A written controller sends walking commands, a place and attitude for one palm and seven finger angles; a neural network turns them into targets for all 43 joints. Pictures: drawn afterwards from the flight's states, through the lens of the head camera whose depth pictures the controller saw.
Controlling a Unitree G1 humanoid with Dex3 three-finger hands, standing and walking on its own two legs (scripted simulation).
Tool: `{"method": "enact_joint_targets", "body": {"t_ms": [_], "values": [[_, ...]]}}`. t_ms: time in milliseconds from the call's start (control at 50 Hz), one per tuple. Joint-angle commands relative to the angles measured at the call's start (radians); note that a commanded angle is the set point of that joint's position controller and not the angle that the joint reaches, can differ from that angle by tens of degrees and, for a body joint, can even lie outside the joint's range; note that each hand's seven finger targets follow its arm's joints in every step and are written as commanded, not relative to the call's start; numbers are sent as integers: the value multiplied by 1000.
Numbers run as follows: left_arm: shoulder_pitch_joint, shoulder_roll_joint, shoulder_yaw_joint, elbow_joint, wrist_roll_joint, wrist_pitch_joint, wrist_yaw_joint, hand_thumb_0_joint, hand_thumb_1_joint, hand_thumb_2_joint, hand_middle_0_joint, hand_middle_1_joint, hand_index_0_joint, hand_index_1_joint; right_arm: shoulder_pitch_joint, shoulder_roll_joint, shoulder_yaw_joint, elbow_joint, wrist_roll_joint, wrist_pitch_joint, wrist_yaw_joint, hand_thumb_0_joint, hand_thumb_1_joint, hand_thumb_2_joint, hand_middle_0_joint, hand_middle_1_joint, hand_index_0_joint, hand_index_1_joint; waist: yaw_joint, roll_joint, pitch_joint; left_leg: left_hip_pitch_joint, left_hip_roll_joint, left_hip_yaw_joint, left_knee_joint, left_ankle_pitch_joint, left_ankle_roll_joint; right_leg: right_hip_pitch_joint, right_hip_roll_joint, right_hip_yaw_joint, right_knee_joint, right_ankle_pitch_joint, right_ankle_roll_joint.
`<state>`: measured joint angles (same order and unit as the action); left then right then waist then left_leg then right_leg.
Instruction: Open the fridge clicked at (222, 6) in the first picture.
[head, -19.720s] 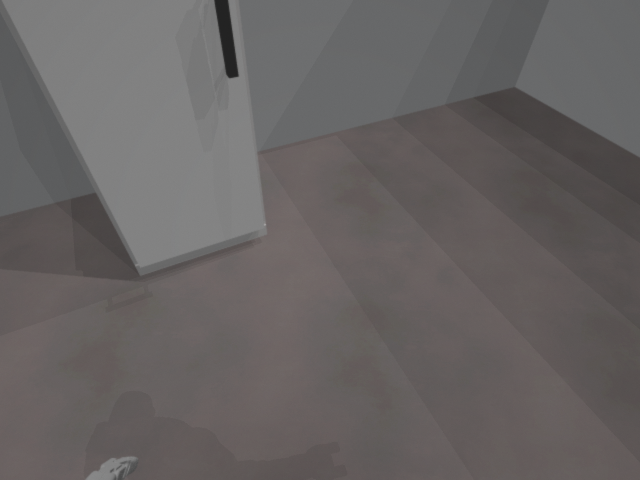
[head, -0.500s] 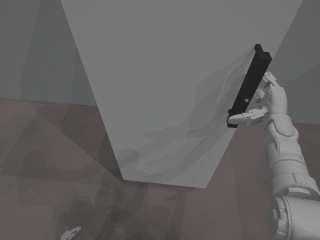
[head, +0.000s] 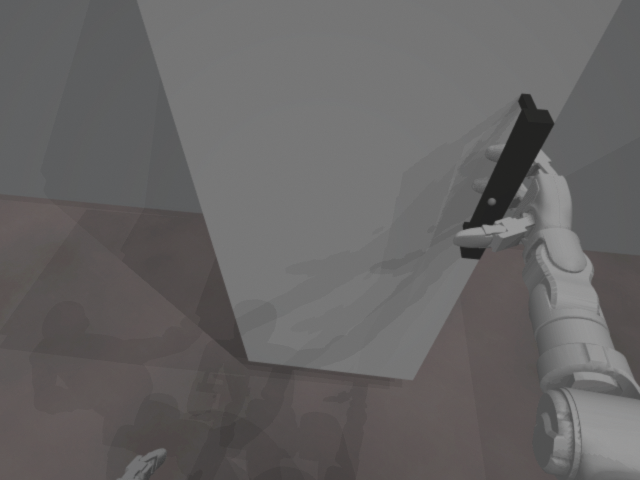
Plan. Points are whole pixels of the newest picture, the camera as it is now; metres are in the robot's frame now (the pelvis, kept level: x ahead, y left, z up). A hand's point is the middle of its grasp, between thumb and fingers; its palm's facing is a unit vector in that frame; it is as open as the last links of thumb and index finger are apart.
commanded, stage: slide the fingers in behind the handle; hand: right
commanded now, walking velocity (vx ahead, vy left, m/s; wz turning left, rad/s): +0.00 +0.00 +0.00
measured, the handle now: (494, 184) +0.49 -0.17 +0.13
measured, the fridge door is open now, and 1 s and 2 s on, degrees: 0 0 0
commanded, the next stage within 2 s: grip the handle and tug to test in 0.06 s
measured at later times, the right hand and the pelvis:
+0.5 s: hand (496, 205) +0.44 -0.16 +0.14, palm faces +0.02 +1.00 -0.02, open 11.2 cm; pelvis -0.01 +0.00 +0.00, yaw +0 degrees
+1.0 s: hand (489, 203) +0.44 -0.15 +0.14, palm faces +0.02 +1.00 +0.00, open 6.0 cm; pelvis +0.00 +0.00 +0.00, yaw +0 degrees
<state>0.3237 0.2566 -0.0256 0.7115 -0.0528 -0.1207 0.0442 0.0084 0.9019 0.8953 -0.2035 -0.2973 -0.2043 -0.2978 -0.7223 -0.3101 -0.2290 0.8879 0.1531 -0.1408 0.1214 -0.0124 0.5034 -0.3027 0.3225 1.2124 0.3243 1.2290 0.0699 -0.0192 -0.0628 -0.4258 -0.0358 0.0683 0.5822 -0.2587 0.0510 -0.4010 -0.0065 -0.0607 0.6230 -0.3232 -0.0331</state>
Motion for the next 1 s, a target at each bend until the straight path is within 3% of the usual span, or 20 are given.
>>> {"method": "enact_joint_targets", "body": {"t_ms": [0,140,180,220,240,300,340,420,460,580,600,640,660,740,800,860,880,920,980], "values": [[8,138,51,-107,-6,-37,11,0,900,900,-200,-300,-200,-300,-466,-206,-29,-246,5,-71,-9,0,500,-300,300,1200,300,1200,5,8,-306,193,20,-82,-61,275,-21,80,0,67,-71,231,5],[-2,140,56,-115,-10,-37,14,0,900,900,-200,-300,-200,-300,-419,-201,-30,-296,25,-64,7,0,500,-300,300,1200,300,1200,-4,21,-325,217,18,-85,-72,273,-22,89,0,65,-77,223,3],[-6,143,52,-112,-13,-31,15,0,900,900,-200,-300,-200,-300,-388,-206,-35,-259,27,-47,5,0,407,-340,310,1213,310,1213,0,44,-270,207,22,-89,-84,252,-24,61,0,63,-82,197,1],[-12,140,50,-112,-12,-31,16,0,900,900,-200,-300,-200,-300,-432,-188,-13,-268,23,-39,3,0,313,-380,320,1227,320,1227,7,24,-250,187,24,-88,-90,217,-25,58,2,65,-88,167,2],[-10,143,51,-108,-12,-29,17,0,900,900,-200,-300,-200,-300,-423,-211,-37,-248,20,-35,-3,0,267,-400,325,1233,325,1233,4,31,-238,177,23,-89,-96,195,-25,55,1,65,-89,152,1],[-15,143,47,-109,-10,-28,19,0,900,900,-200,-300,-200,-300,-455,-243,-56,-253,18,-43,-8,0,127,-460,340,1253,340,1253,5,31,-246,190,30,-102,-99,180,-25,45,3,64,-86,141,-1],[-18,140,44,-109,-10,-33,20,0,900,900,-200,-300,-200,-300,-502,-219,-23,-261,16,-57,-4,0,33,-500,350,1267,350,1267,16,15,-254,186,31,-107,-99,161,-25,45,4,65,-86,124,0],[-10,141,48,-104,-10,-41,20,0,900,900,-200,-300,-200,-300,-493,-217,-20,-244,15,-81,2,0,-153,-580,370,1293,370,1293,12,-3,-293,177,23,-93,-80,181,-21,73,2,72,-79,147,2],[-5,142,49,-99,-9,-43,20,0,900,900,-200,-300,-200,-300,-526,-194,3,-235,15,-82,6,0,-247,-620,380,1307,380,1307,25,0,-295,162,22,-90,-80,179,-22,83,2,75,-75,148,2],[4,143,52,-100,-8,-46,12,0,900,900,-200,-300,-200,-300,-477,-167,2,-226,21,-66,0,0,-527,-740,410,1347,410,1347,9,-4,-329,163,18,-72,-62,235,-18,107,-1,81,-77,216,8],[12,147,54,-100,-6,-44,12,0,900,900,-200,-300,-200,-300,-445,-212,-46,-215,21,-64,-7,0,-573,-760,415,1353,415,1353,-7,21,-336,180,16,-72,-59,250,-17,97,-1,81,-75,231,8],[9,142,51,-106,-6,-40,10,0,900,900,-200,-300,-200,-300,-439,-187,-28,-221,20,-60,-10,0,-667,-800,425,1367,425,1367,-5,21,-319,185,16,-69,-58,268,-18,89,-1,75,-78,245,9],[15,145,54,-104,-4,-39,9,0,900,900,-200,-300,-200,-300,-440,-201,-38,-227,14,-62,-16,0,-713,-820,430,1373,430,1373,-3,44,-318,194,16,-71,-58,276,-19,85,-1,75,-75,251,7],[9,137,56,-113,-5,-37,5,0,900,900,-200,-300,-200,-300,-420,-166,-13,-276,6,-65,-23,0,-900,-900,450,1400,450,1400,-6,10,-312,178,12,-68,-57,291,-18,114,-4,74,-74,281,10],[6,139,56,-111,-6,-32,8,0,900,900,-200,-300,-200,-300,-423,-184,-25,-292,8,-65,-24,0,-900,-900,450,1400,450,1400,-4,23,-298,184,12,-69,-65,283,-19,113,-5,73,-80,269,9],[-2,136,54,-109,-5,-31,11,0,900,900,-200,-300,-200,-300,-449,-159,8,-308,3,-62,-24,0,-900,-900,450,1400,450,1400,5,2,-280,170,12,-70,-73,257,-17,121,-5,73,-85,248,8],[-2,137,56,-108,-5,-31,11,0,900,900,-200,-300,-200,-300,-417,-174,-18,-291,6,-59,-28,0,-900,-900,450,1400,450,1400,-5,11,-286,173,11,-68,-73,251,-17,118,-5,74,-87,241,8],[0,141,52,-107,-4,-27,15,0,900,900,-200,-300,-200,-300,-428,-201,-33,-273,4,-51,-25,0,-900,-900,450,1400,450,1400,-1,27,-276,181,14,-71,-76,246,-19,96,-3,72,-90,224,6],[-6,135,52,-109,-6,-28,16,0,900,900,-200,-300,-200,-300,-433,-172,-10,-278,6,-49,-21,0,-900,-900,450,1400,450,1400,4,20,-283,184,16,-75,-78,262,-20,107,-3,69,-88,237,5]]}}
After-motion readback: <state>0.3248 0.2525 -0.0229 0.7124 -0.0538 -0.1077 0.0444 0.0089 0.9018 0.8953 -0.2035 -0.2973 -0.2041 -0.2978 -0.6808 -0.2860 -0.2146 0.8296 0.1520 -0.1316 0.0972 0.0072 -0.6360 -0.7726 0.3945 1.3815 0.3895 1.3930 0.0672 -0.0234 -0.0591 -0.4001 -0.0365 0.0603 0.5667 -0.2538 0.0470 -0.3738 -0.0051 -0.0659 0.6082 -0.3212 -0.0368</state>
